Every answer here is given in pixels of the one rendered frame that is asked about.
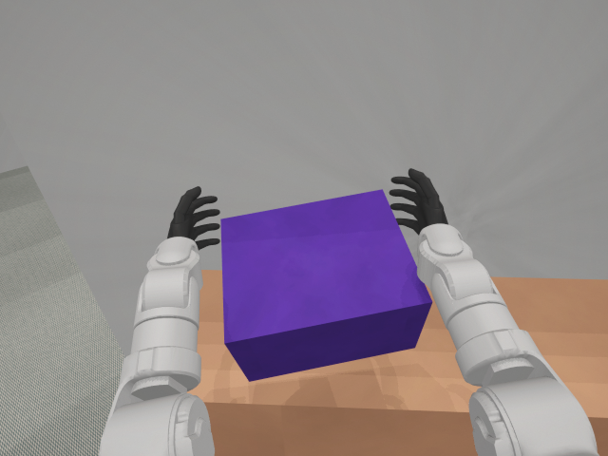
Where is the left robot hand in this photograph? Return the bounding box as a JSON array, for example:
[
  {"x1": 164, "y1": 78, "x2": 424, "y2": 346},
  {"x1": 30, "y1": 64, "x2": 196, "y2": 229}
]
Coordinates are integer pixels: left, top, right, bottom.
[{"x1": 167, "y1": 186, "x2": 220, "y2": 250}]

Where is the robot right forearm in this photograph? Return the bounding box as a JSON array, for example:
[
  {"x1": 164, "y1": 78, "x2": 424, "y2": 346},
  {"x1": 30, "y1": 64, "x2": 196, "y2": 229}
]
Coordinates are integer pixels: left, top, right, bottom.
[{"x1": 417, "y1": 223, "x2": 598, "y2": 452}]

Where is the robot left upper arm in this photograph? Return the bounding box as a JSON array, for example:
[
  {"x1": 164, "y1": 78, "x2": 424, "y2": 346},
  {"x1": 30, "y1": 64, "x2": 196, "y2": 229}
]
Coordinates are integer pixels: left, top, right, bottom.
[{"x1": 101, "y1": 392, "x2": 215, "y2": 456}]

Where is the carton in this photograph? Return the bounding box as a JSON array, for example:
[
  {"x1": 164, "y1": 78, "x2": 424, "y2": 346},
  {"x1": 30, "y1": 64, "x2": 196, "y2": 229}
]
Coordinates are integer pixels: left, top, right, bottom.
[{"x1": 220, "y1": 189, "x2": 432, "y2": 382}]

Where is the pedestal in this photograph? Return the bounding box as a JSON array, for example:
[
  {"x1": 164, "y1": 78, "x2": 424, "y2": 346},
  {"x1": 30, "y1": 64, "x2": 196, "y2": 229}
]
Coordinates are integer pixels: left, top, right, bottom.
[{"x1": 187, "y1": 270, "x2": 608, "y2": 456}]

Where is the robot left forearm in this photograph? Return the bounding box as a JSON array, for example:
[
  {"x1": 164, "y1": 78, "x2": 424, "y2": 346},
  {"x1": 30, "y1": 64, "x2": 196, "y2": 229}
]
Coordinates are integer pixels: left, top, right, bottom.
[{"x1": 99, "y1": 237, "x2": 203, "y2": 456}]

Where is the right robot hand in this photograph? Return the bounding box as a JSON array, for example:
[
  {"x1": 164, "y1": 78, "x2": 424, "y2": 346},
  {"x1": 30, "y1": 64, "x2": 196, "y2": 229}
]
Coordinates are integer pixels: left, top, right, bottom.
[{"x1": 389, "y1": 168, "x2": 448, "y2": 235}]

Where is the robot right upper arm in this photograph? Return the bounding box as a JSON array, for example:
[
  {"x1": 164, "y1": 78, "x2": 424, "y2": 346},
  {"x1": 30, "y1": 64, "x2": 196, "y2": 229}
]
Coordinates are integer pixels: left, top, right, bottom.
[{"x1": 468, "y1": 376, "x2": 599, "y2": 456}]

